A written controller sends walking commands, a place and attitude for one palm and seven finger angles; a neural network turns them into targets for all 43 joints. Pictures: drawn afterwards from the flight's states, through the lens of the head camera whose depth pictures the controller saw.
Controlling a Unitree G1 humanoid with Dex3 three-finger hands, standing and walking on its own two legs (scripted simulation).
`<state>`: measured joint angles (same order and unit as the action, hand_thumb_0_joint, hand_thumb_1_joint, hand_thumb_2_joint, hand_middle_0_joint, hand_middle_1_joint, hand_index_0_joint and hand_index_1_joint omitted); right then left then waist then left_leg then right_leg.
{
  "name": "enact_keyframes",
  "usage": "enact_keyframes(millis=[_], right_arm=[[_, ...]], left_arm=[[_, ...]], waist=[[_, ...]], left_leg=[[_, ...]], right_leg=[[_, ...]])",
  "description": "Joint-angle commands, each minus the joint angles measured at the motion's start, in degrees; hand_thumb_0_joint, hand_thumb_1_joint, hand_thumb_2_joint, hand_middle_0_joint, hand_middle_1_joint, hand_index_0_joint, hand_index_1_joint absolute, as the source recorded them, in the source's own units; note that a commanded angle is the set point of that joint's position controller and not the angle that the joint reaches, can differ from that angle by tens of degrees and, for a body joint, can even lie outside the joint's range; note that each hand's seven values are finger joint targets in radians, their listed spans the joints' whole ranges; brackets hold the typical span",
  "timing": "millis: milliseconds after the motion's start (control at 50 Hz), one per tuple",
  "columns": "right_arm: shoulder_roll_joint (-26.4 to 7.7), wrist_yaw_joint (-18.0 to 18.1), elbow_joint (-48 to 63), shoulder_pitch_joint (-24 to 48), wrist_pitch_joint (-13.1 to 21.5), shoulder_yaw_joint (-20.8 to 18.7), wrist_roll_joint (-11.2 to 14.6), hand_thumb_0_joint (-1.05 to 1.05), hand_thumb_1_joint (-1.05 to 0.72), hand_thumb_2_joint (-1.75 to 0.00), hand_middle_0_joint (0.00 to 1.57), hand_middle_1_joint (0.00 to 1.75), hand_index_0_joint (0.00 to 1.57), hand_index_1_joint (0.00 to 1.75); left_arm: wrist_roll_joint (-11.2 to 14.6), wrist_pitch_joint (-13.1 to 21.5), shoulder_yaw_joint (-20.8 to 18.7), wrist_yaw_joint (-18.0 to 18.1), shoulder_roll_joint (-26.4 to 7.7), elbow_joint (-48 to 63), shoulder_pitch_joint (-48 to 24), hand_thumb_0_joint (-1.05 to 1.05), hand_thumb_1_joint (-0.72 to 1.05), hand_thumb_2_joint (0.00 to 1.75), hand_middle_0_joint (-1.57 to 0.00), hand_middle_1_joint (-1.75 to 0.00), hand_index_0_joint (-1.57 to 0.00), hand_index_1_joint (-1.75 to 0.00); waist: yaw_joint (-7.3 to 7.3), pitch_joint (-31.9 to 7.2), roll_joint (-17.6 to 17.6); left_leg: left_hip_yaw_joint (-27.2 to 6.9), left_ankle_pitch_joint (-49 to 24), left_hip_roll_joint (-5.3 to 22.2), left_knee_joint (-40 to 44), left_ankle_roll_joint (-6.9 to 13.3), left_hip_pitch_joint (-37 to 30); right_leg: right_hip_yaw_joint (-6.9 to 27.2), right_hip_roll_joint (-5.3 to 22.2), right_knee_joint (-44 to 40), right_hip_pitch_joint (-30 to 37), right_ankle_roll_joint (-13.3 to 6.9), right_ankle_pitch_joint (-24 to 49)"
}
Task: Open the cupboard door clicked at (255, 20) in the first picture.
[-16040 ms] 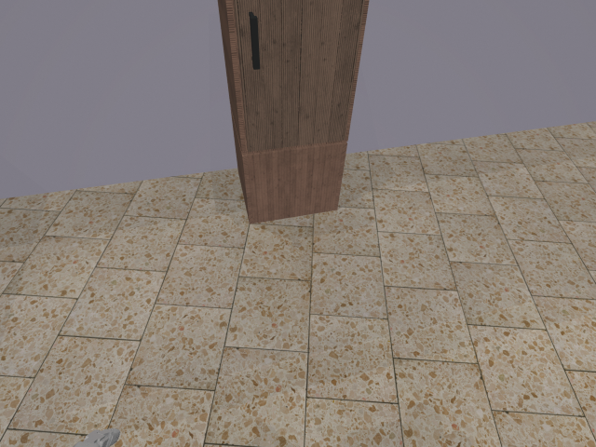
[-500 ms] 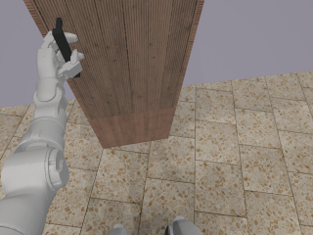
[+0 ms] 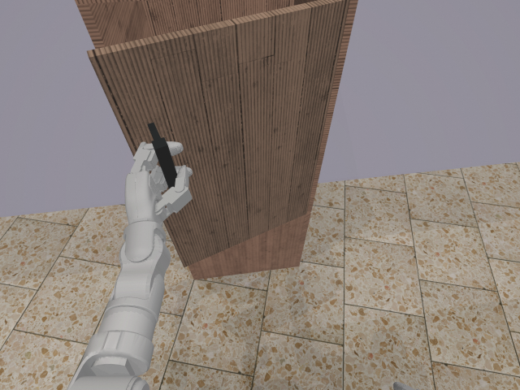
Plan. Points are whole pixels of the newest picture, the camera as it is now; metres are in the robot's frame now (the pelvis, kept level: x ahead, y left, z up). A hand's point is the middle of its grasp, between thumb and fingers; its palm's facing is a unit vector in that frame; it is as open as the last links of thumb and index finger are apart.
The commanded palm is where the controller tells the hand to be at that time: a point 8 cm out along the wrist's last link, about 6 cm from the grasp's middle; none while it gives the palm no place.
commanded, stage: pull the door open along its arc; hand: left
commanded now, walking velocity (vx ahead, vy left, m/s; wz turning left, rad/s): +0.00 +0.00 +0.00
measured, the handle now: (166, 166) +0.45 +0.16 +0.09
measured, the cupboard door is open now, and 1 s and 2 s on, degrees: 19 37 38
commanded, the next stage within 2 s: open thumb and fingers to let go in 0.48 s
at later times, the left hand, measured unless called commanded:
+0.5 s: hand (244, 238) +0.31 +0.02 +0.10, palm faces +0.32 -0.94 -0.05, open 6.4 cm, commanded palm +0.25 +0.06 +0.08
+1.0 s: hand (227, 235) +0.32 +0.05 +0.09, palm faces +0.46 -0.88 -0.07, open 10.8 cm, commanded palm +0.27 +0.07 +0.08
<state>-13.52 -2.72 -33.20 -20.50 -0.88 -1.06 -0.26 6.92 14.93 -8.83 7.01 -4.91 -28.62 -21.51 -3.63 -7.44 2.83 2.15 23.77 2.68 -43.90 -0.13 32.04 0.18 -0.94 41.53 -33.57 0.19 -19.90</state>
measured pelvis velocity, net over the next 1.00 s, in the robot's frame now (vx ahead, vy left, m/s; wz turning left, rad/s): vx -0.01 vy -0.04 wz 0.09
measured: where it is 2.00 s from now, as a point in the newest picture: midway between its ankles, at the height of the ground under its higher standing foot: outside the picture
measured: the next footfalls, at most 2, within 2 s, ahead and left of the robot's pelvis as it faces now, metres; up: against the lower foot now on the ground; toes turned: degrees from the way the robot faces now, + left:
none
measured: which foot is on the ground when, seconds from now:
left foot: down 0.00-1.00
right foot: down 0.00-1.00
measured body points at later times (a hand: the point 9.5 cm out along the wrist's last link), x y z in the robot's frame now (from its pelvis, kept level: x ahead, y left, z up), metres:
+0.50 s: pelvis +0.02 -0.04 +0.01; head +0.02 -0.06 +0.46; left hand +0.28 +0.07 +0.11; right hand +0.23 -0.22 -0.08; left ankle -0.03 +0.11 -0.71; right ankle +0.00 -0.13 -0.71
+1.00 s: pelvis -0.01 -0.04 +0.00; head +0.01 -0.06 +0.45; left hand +0.29 +0.09 +0.10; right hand +0.18 -0.24 -0.11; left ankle -0.03 +0.12 -0.71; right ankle +0.00 -0.12 -0.71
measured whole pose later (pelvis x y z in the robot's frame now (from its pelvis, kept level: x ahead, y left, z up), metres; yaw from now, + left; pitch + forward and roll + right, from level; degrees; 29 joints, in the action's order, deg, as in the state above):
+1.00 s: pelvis -0.01 -0.04 +0.00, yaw +5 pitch +5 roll +1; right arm -10.4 0.2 -36.7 -9.6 -3.3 -0.5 -4.1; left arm -5.0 0.3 12.4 36.9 7.0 -8.4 -5.5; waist 0.3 -4.5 2.9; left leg -3.2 21.9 1.6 -41.5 -3.1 24.5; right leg -5.2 0.3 42.9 -25.6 -2.8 -22.3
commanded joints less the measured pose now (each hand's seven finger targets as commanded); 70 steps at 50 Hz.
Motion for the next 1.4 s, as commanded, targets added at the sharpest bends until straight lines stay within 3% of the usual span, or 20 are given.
enact_keyframes(millis=[0,40,100,140,200,240,300,360,420,480,560,640,680,760,820,960,1000,1160,1240,1380], right_arm=[[-5.24,-0.69,7.70,3.50,3.39,-2.17,-1.17,0.00,-0.90,-0.90,0.20,0.30,0.20,0.30],[-4.76,-0.68,8.55,5.79,3.14,-2.10,-1.71,0.00,-0.90,-0.90,0.20,0.30,0.20,0.30],[-3.49,-0.32,8.84,9.47,2.12,-1.62,-2.48,0.00,-0.90,-0.90,0.20,0.30,0.20,0.30],[-3.10,0.15,9.15,11.50,1.39,-1.40,-3.05,0.00,-0.90,-0.90,0.20,0.30,0.20,0.30],[-1.79,0.56,9.23,14.72,-0.19,-0.94,-3.45,0.00,-0.90,-0.90,0.20,0.30,0.20,0.30],[-1.02,0.52,9.74,16.76,-1.07,-0.81,-3.39,0.00,-0.90,-0.90,0.20,0.30,0.20,0.30],[-0.03,0.25,9.95,19.15,-2.47,-0.16,-2.93,0.00,-0.90,-0.90,0.20,0.30,0.20,0.30],[0.43,-0.03,9.86,20.11,-3.31,0.34,-2.91,0.00,-0.90,-0.90,0.20,0.30,0.20,0.30],[0.47,0.01,9.07,20.16,-3.60,0.71,-3.15,0.00,-0.90,-0.90,0.20,0.30,0.20,0.30],[0.15,0.88,8.02,20.34,-3.65,0.73,-3.32,0.00,-0.90,-0.90,0.20,0.30,0.20,0.30],[-0.03,2.58,6.35,21.27,-2.79,0.65,-3.52,0.00,-0.90,-0.90,0.20,0.30,0.20,0.30],[0.14,2.99,6.36,19.62,-2.25,0.15,-3.87,0.00,-0.90,-0.90,0.20,0.30,0.20,0.30],[-0.09,3.03,6.53,18.60,-2.28,-0.11,-3.80,0.00,-0.90,-0.90,0.20,0.30,0.20,0.30],[-0.62,3.09,6.41,17.76,-1.69,-0.46,-3.59,0.00,-0.90,-0.90,0.20,0.30,0.20,0.30],[-0.85,3.36,6.06,17.69,-0.66,-0.45,-3.60,0.00,-0.90,-0.90,0.20,0.30,0.20,0.30],[-0.77,3.41,5.69,17.89,0.60,-0.59,-3.55,0.00,-0.90,-0.90,0.20,0.30,0.20,0.30],[-0.75,3.29,5.42,18.07,1.07,-0.67,-3.64,0.00,-0.90,-0.90,0.20,0.30,0.20,0.30],[-0.74,2.74,4.32,19.01,2.00,-0.60,-3.61,0.00,-0.90,-0.90,0.20,0.30,0.20,0.30],[-0.81,2.86,4.05,19.51,1.74,-0.43,-3.58,0.00,-0.90,-0.90,0.20,0.30,0.20,0.30],[-0.59,2.62,3.60,19.34,1.52,-0.29,-3.91,0.00,-0.90,-0.90,0.20,0.30,0.20,0.30]], left_arm=[[-1.69,1.77,1.41,13.29,1.22,23.31,-2.11,0.00,0.90,0.90,-0.40,-1.35,-0.40,-1.35],[-4.43,0.33,4.28,18.06,3.89,28.07,1.72,0.00,0.90,0.90,-0.40,-1.35,-0.40,-1.35],[-8.26,-3.08,10.09,23.98,9.50,31.77,3.61,0.00,0.90,0.90,-0.40,-1.35,-0.40,-1.35],[-10.51,-5.36,12.59,27.32,11.61,32.61,6.06,0.00,0.90,0.90,-0.40,-1.35,-0.40,-1.35],[-13.39,-9.15,15.89,30.93,14.96,34.43,9.50,0.00,0.90,0.90,-0.40,-1.35,-0.40,-1.35],[-12.88,-11.69,17.92,31.15,17.49,37.51,16.08,0.00,0.90,0.90,-0.40,-1.35,-0.40,-1.35],[-11.04,-14.95,20.88,30.34,20.71,42.67,23.14,0.00,0.90,0.90,-0.40,-1.35,-0.40,-1.35],[-10.78,-17.35,24.30,29.48,22.65,46.68,25.77,0.00,0.90,0.90,-0.40,-1.35,-0.40,-1.35],[-11.85,-18.76,27.27,29.67,24.50,46.91,21.82,0.00,0.90,0.90,-0.40,-1.35,-0.40,-1.35],[-12.51,-19.02,24.02,30.57,20.93,43.56,16.87,0.00,0.90,0.90,-0.40,-1.35,-0.40,-1.35],[-12.44,-17.45,20.07,32.22,18.01,37.42,6.37,0.00,0.90,0.90,-0.40,-1.35,-0.40,-1.35],[-12.18,-16.36,20.43,32.11,19.98,36.29,9.82,0.00,0.62,0.78,-0.38,-1.32,-0.38,-1.32],[-12.48,-15.76,21.70,31.29,20.70,36.51,9.76,0.00,0.48,0.72,-0.37,-1.30,-0.37,-1.30],[-13.36,-13.86,23.51,30.20,20.93,36.40,7.49,0.00,0.20,0.60,-0.35,-1.27,-0.35,-1.27],[-13.24,-12.28,23.16,29.96,20.10,35.29,4.23,0.00,-0.01,0.51,-0.33,-1.25,-0.33,-1.25],[-13.52,-10.60,23.01,30.59,20.56,31.79,1.91,0.00,-0.50,0.30,-0.30,-1.20,-0.30,-1.20],[-13.84,-10.29,23.34,31.33,21.18,30.85,-1.04,0.00,-0.50,0.30,-0.30,-1.20,-0.30,-1.20],[-14.18,-10.09,23.96,33.24,22.95,25.50,-7.83,0.00,-0.50,0.30,-0.23,-0.80,-0.23,-0.80],[-13.65,-10.65,21.37,34.25,21.26,22.88,-9.77,0.00,-0.50,0.30,-0.20,-0.60,-0.20,-0.60],[-13.62,-10.55,21.23,34.99,22.30,21.06,-12.99,0.00,-0.50,0.30,-0.15,-0.30,-0.15,-0.30]], waist=[[4.42,-16.81,-3.78],[5.08,-17.03,-5.42],[4.57,-12.48,-4.91],[4.70,-10.27,-7.48],[5.49,-10.52,-5.91],[6.43,-11.65,-7.29],[6.58,-10.29,-7.68],[6.02,-8.84,-7.45],[4.59,-7.51,-5.23],[4.36,-6.59,-5.07],[3.82,-5.50,-8.99],[5.15,-11.15,-10.47],[4.60,-12.69,-10.28],[3.38,-11.23,-9.11],[2.96,-9.93,-10.66],[3.53,-10.17,-8.64],[3.28,-9.68,-7.72],[3.14,-9.32,-6.10],[3.96,-9.48,-7.21],[3.57,-10.18,-7.09]], left_leg=[[0.24,-27.31,-1.79,5.13,-0.27,-8.19],[0.12,-26.74,-1.73,5.73,-0.34,-8.67],[0.07,-22.38,-1.68,6.70,-0.51,-8.54],[-0.38,-19.75,-1.81,7.16,-0.29,-8.68],[-0.08,-19.41,-2.32,6.73,-0.22,-9.91],[-0.01,-20.81,-2.46,6.27,-0.32,-11.39],[0.06,-21.50,-2.76,5.74,-0.67,-12.94],[-0.32,-22.29,-2.85,5.10,-0.79,-13.92],[-1.12,-22.12,-3.09,4.09,-0.84,-14.32],[-1.74,-20.25,-3.38,3.95,-0.76,-13.57],[-2.68,-16.89,-4.13,3.28,-0.28,-11.29],[-2.54,-19.15,-4.38,3.92,-0.52,-11.15],[-2.30,-20.47,-4.15,4.16,-0.42,-11.51],[-2.62,-19.68,-3.68,4.05,-0.10,-11.42],[-2.89,-17.26,-3.80,4.00,0.16,-10.73],[-2.65,-16.08,-3.81,4.10,0.17,-10.26],[-2.54,-15.12,-3.78,3.89,0.21,-10.22],[-2.83,-12.30,-3.34,4.33,0.05,-9.57],[-3.01,-11.22,-3.48,4.95,-0.13,-8.44],[-2.69,-10.38,-3.24,4.81,-0.19,-7.94]], right_leg=[[-4.79,-0.69,-2.02,16.56,-1.37,25.36],[-4.51,-0.27,-2.11,18.36,-1.57,25.08],[-4.29,0.38,-3.18,17.28,-1.68,21.18],[-4.11,0.60,-4.74,17.47,-1.78,18.38],[-3.78,1.02,-5.59,18.67,-2.25,18.17],[-3.80,1.14,-6.62,21.22,-2.47,20.65],[-3.23,2.13,-8.05,23.64,-2.02,25.50],[-2.78,2.94,-8.54,24.34,-1.63,30.35],[-2.43,3.46,-7.82,22.53,-1.42,31.99],[-2.09,3.55,-7.67,20.38,-1.26,29.36],[-0.67,4.14,-8.91,17.61,-0.46,23.41],[-0.85,4.48,-6.86,22.15,-0.06,31.61],[-1.28,4.40,-5.64,22.74,0.17,35.02],[-1.38,4.17,-5.75,20.14,-0.02,30.92],[-1.12,4.09,-6.71,18.37,0.09,25.62],[-1.89,3.40,-6.59,16.40,-0.86,18.58],[-2.10,3.10,-6.74,14.73,-1.20,15.06],[-3.66,1.88,-5.73,10.95,-2.26,6.36],[-3.70,1.66,-6.04,11.38,-2.46,4.38],[-3.84,1.49,-5.53,10.26,-2.47,3.15]])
